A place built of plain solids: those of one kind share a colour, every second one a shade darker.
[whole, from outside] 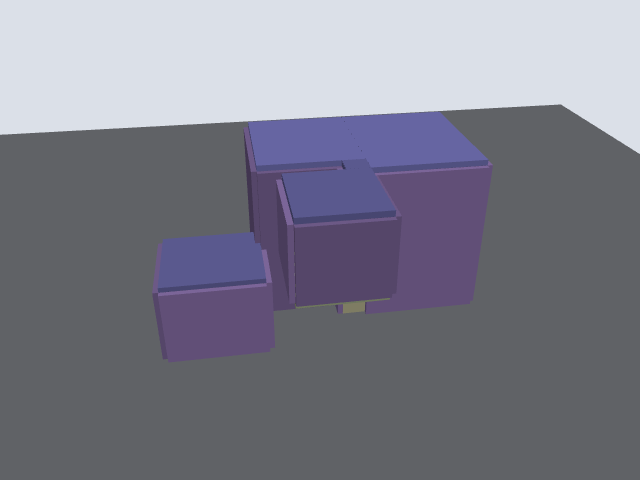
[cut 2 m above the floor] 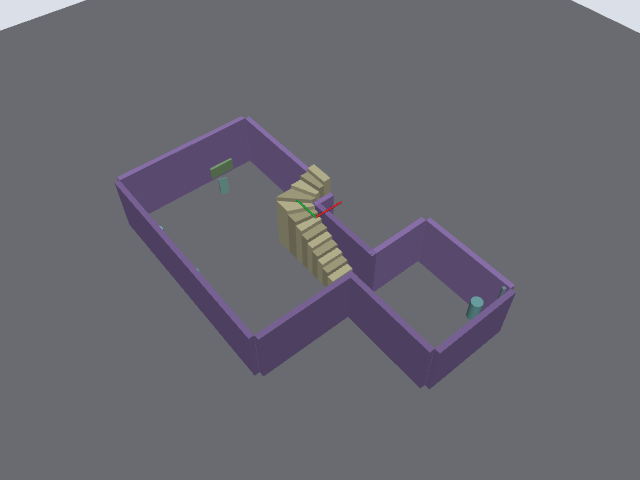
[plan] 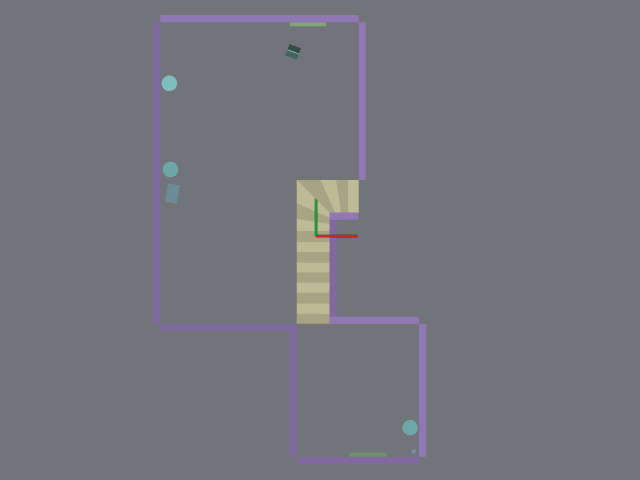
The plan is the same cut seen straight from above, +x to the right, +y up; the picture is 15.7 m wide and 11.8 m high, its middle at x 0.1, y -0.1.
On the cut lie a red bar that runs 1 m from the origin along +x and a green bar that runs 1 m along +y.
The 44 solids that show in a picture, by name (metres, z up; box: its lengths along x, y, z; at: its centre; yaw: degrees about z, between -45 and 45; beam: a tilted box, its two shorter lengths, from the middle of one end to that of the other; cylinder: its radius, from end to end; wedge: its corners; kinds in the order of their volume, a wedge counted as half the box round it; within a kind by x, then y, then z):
{
 "wall_1": {"box": [0.18, 7.42, 5.41], "at": [-3.92, 1.54, 2.66]},
 "wall_2": {"box": [3.36, 0.18, 5.41], "at": [-2.15, -2.25, 2.66]},
 "wall_3": {"box": [4.87, 0.18, 5.41], "at": [-1.39, 5.34, 2.66]},
 "wall_4": {"box": [0.18, 3.27, 2.63], "at": [-0.56, -3.8, 1.27]},
 "wall_5": {"box": [0.8, 0.18, 2.78], "at": [-0.07, -2.25, 3.97]},
 "wall_6": {"box": [0.18, 2.74, 5.41], "at": [0.42, -0.79, 2.66]},
 "wall_7": {"box": [0.72, 0.18, 5.41], "at": [0.69, 0.49, 2.66]},
 "wall_8": {"box": [3.0, 0.18, 2.63], "at": [1.03, -5.52, 1.27]},
 "wall_9": {"box": [0.18, 3.87, 5.41], "at": [1.14, 3.31, 2.66]},
 "wall_10": {"box": [2.2, 0.18, 2.63], "at": [1.43, -2.07, 1.27]},
 "wall_11": {"box": [2.96, 0.18, 2.58], "at": [2.53, -1.53, 4.07]},
 "wall_12": {"box": [2.96, 0.18, 2.58], "at": [2.53, 1.47, 4.07]},
 "wall_13": {"box": [0.18, 3.27, 2.63], "at": [2.62, -3.8, 1.27]},
 "wall_14": {"box": [0.18, 2.82, 2.58], "at": [4.1, -0.03, 4.07]},
 "roof_1": {"box": [4.16, 3.54, 0.2], "at": [-1.75, -0.39, 5.46]},
 "roof_2": {"box": [4.87, 3.87, 0.2], "at": [-1.39, 3.31, 5.46]},
 "roof_3": {"box": [0.72, 0.8, 0.2], "at": [0.69, 0.98, 5.46]},
 "roof_4": {"box": [3.0, 3.27, 0.17], "at": [1.03, -3.8, 2.67]},
 "roof_5": {"box": [2.96, 2.82, 0.2], "at": [2.53, -0.03, 5.46]},
 "tread_1": {"wedge": [[-0.47, -2.16, -0.05], [-0.47, -2.16, 0.17], [-0.47, -1.91, -0.05], [-0.47, -1.91, 0.17], [0.33, -2.16, -0.05], [0.33, -2.16, 0.17], [0.33, -1.91, -0.05], [0.33, -1.91, 0.17]]},
 "tread_2": {"wedge": [[-0.47, -1.91, -0.05], [-0.47, -1.91, 0.33], [-0.47, -1.66, -0.05], [-0.47, -1.66, 0.33], [0.33, -1.92, -0.05], [0.33, -1.92, 0.33], [0.33, -1.66, -0.05], [0.33, -1.66, 0.33]]},
 "tread_3": {"wedge": [[-0.47, -1.66, -0.05], [-0.47, -1.66, 0.5], [-0.47, -1.39, -0.05], [-0.47, -1.39, 0.5], [0.33, -1.66, -0.05], [0.33, -1.66, 0.49], [0.33, -1.39, -0.05], [0.33, -1.39, 0.5]]},
 "tread_4": {"wedge": [[-0.47, -1.4, -0.05], [-0.47, -1.4, 0.65], [-0.47, -1.14, -0.05], [-0.47, -1.14, 0.65], [0.33, -1.4, -0.05], [0.33, -1.4, 0.65], [0.33, -1.15, -0.05], [0.33, -1.15, 0.65]]},
 "tread_5": {"wedge": [[-0.47, -1.15, -0.05], [-0.47, -1.15, 0.82], [-0.47, -0.89, -0.05], [-0.47, -0.89, 0.82], [0.33, -1.15, -0.05], [0.33, -1.15, 0.82], [0.33, -0.9, -0.05], [0.33, -0.9, 0.82]]},
 "tread_6": {"wedge": [[-0.47, -0.9, -0.05], [-0.47, -0.9, 0.98], [-0.47, -0.65, -0.05], [-0.47, -0.65, 0.98], [0.33, -0.9, -0.05], [0.33, -0.9, 0.98], [0.33, -0.66, -0.05], [0.33, -0.66, 0.98]]},
 "tread_7": {"wedge": [[-0.47, -0.65, -0.05], [-0.47, -0.65, 1.15], [-0.47, -0.39, -0.05], [-0.47, -0.39, 1.15], [0.33, -0.66, -0.05], [0.33, -0.66, 1.15], [0.33, -0.39, -0.05], [0.33, -0.39, 1.15]]},
 "tread_8": {"wedge": [[-0.47, -0.39, -0.05], [-0.47, -0.39, 1.31], [-0.47, -0.15, -0.05], [-0.47, -0.15, 1.31], [0.33, -0.39, -0.05], [0.33, -0.39, 1.31], [0.33, -0.14, -0.05], [0.33, -0.14, 1.31]]},
 "tread_9": {"wedge": [[-0.47, -0.15, -0.05], [-0.47, -0.15, 1.47], [-0.47, 0.12, -0.05], [-0.47, 0.12, 1.47], [0.33, -0.15, -0.05], [0.33, -0.15, 1.47], [0.33, 0.12, -0.05], [0.33, 0.12, 1.47]]},
 "tread_10": {"wedge": [[-0.47, 0.12, -0.05], [-0.47, 0.12, 1.64], [-0.47, 0.42, -0.05], [-0.47, 0.42, 1.64], [0.33, 0.12, -0.05], [0.33, 0.12, 1.64], [0.33, 0.3, -0.05], [0.33, 0.3, 1.64]]},
 "tread_11": {"wedge": [[-0.47, 0.42, -0.05], [-0.47, 0.42, 1.8], [-0.47, 0.81, -0.05], [-0.47, 0.81, 1.8], [0.33, 0.3, -0.05], [0.33, 0.3, 1.8], [0.33, 0.46, -0.05], [0.33, 0.46, 1.8]]},
 "tread_12": {"wedge": [[-0.47, 0.8, -0.05], [-0.47, 0.8, 1.97], [-0.47, 1.38, -0.05], [-0.47, 1.38, 1.97], [0.33, 0.45, -0.05], [0.33, 0.45, 1.97], [0.33, 0.58, -0.05], [0.33, 0.58, 1.97]]},
 "tread_13": {"wedge": [[-0.47, 1.38, -0.05], [-0.47, 1.38, 2.13], [0.12, 1.38, -0.05], [0.12, 1.38, 2.14], [0.33, 0.58, -0.05], [0.33, 0.58, 2.13], [0.47, 0.58, -0.05], [0.47, 0.58, 2.13]]},
 "tread_14": {"wedge": [[0.12, 1.38, -0.05], [0.12, 1.38, 2.29], [0.47, 0.58, -0.05], [0.47, 0.58, 2.29], [0.5, 1.38, -0.05], [0.5, 1.38, 2.29], [0.62, 0.58, -0.05], [0.62, 0.58, 2.29]]},
 "tread_15": {"wedge": [[0.49, 1.38, -0.05], [0.49, 1.38, 2.46], [0.62, 0.58, -0.05], [0.62, 0.58, 2.45], [0.79, 1.38, -0.05], [0.79, 1.38, 2.46], [0.8, 0.58, -0.05], [0.8, 0.58, 2.45]]},
 "tread_16": {"wedge": [[0.79, 0.58, -0.05], [0.79, 0.58, 2.62], [0.79, 1.38, -0.05], [0.79, 1.38, 2.61], [1.05, 0.58, -0.05], [1.05, 0.58, 2.62], [1.05, 1.38, -0.05], [1.05, 1.38, 2.61]]},
 "floor_1": {"box": [2.96, 2.82, 0.2], "at": [2.53, -0.03, 2.68]},
 "bin_1": {"cylinder": 0.19, "from": [-3.6, 3.75, 0.0], "to": [-3.6, 3.75, 0.75]},
 "bin_2": {"cylinder": 0.19, "from": [-3.58, 1.63, 0.0], "to": [-3.58, 1.63, 0.62]},
 "bin_3": {"cylinder": 0.19, "from": [2.32, -4.71, 0.0], "to": [2.32, -4.71, 0.75]},
 "radiator_1": {"box": [0.9, 0.1, 0.45], "at": [-0.19, 5.2, 0.38]},
 "radiator_2": {"box": [0.9, 0.1, 0.6], "at": [1.28, -5.38, 0.45]},
 "bucket_1": {"box": [0.3, 0.46, 0.39], "at": [-3.53, 1.04, 0.14], "yaw": -9.6},
 "sign_1": {"wedge": [[-0.75, 4.44, 0.0], [-0.71, 4.56, 0.62], [-0.7, 4.59, 0.62], [-0.65, 4.72, 0.0], [-0.47, 4.33, 0.0], [-0.43, 4.46, 0.62], [-0.42, 4.48, 0.62], [-0.37, 4.61, 0.0]]},
 "pipe_1": {"cylinder": 0.06, "from": [2.4, -5.3, 0.0], "to": [2.4, -5.3, 2.58]}
}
